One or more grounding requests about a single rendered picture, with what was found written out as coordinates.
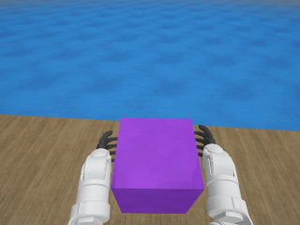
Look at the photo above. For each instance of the robot right forearm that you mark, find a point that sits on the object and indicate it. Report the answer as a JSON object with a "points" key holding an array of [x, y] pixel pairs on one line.
{"points": [[224, 198]]}

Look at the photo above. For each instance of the right robot hand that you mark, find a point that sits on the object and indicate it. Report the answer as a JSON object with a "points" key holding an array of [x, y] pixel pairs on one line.
{"points": [[207, 138]]}

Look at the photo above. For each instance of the robot left forearm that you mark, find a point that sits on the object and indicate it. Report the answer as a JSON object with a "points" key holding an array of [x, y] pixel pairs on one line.
{"points": [[92, 202]]}

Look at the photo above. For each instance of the left robot hand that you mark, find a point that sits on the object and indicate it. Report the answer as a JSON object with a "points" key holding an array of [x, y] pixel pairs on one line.
{"points": [[104, 140]]}

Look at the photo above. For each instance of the carton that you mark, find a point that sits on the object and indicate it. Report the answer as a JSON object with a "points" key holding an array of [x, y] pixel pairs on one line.
{"points": [[156, 167]]}

